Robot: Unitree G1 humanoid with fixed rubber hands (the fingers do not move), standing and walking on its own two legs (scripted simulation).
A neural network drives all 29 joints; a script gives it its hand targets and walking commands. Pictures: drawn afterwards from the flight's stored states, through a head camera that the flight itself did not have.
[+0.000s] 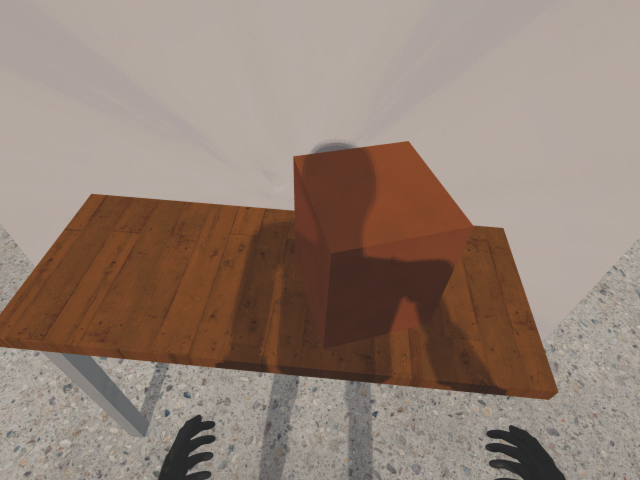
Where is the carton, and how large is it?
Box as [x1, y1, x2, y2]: [293, 141, 473, 348]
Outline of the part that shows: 408,141 293,156 296,260 323,348 428,323 473,226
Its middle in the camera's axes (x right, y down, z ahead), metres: +0.07 +0.01 +0.66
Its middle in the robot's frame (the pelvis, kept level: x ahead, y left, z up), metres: +0.49 -0.03 -0.01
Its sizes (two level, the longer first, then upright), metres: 0.210 0.200 0.250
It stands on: a table, 0.64 m high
